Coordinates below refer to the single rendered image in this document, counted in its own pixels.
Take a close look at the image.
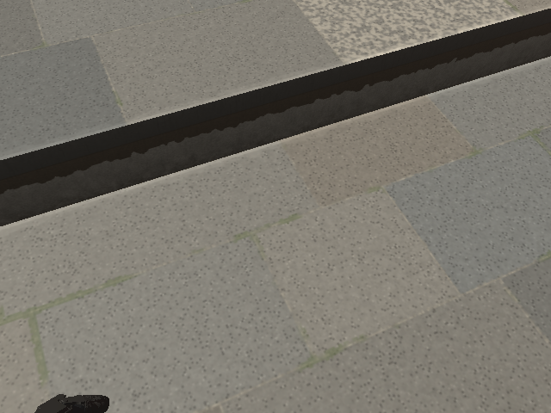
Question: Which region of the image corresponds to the left robot hand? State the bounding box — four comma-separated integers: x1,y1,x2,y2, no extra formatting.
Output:
35,394,109,413

